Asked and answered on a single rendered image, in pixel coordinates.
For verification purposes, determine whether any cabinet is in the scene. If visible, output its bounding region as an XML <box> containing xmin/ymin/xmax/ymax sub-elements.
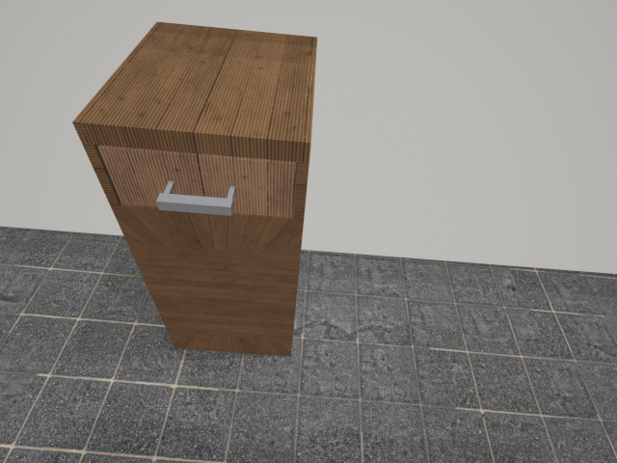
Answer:
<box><xmin>72</xmin><ymin>22</ymin><xmax>317</xmax><ymax>356</ymax></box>

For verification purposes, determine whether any drawer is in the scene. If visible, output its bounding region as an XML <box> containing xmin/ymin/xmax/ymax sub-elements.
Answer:
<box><xmin>98</xmin><ymin>146</ymin><xmax>297</xmax><ymax>218</ymax></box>

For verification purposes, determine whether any handle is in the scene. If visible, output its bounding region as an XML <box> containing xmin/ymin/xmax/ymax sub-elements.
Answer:
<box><xmin>156</xmin><ymin>180</ymin><xmax>236</xmax><ymax>216</ymax></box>

